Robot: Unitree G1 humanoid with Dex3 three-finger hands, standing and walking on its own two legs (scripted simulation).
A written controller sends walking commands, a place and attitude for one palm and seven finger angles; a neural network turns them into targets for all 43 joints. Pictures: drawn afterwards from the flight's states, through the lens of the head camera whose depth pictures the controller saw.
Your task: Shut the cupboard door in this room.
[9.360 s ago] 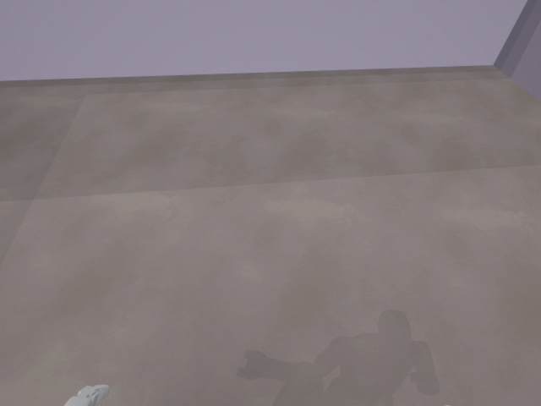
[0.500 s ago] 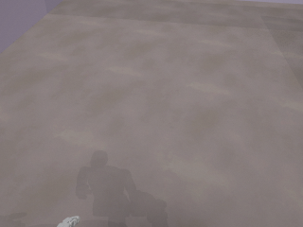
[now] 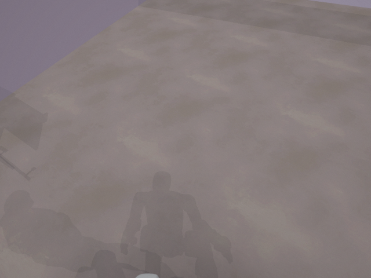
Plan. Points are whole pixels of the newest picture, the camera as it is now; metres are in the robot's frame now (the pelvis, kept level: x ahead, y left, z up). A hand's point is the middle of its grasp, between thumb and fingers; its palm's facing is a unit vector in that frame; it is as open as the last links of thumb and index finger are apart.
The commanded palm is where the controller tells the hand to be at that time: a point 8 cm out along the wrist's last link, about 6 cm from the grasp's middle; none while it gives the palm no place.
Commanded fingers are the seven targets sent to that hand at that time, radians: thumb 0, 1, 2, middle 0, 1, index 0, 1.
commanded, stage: turn or walk to find it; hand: left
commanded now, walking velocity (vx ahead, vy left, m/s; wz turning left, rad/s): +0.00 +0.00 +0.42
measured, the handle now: out of the picture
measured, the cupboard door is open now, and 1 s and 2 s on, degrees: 81 81 81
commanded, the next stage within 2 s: stand and wait in 1.16 s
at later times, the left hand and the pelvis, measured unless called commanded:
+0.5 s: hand out of the picture +0.04 +0.27 -0.16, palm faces +0.20 -0.95 -0.24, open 7.3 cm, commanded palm none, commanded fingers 0.00 0.90 0.90 -0.20 -0.30 -0.20 -0.30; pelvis -0.02 +0.04 +0.00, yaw +10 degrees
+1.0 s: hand out of the picture -0.06 +0.17 -0.15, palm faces +0.43 -0.86 -0.28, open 7.3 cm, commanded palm none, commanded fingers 0.00 0.90 0.90 -0.20 -0.30 -0.20 -0.30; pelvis -0.04 -0.03 +0.00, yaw +24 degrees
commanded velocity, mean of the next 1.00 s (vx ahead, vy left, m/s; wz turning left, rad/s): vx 0.00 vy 0.00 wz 0.42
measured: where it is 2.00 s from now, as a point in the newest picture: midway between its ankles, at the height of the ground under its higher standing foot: outside the picture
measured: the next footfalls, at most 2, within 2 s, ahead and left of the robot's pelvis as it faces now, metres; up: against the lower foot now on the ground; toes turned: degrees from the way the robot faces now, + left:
left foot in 0.10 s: +0.01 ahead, +0.14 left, +0.00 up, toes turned +7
right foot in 0.66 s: +0.04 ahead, -0.09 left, +0.00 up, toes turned +12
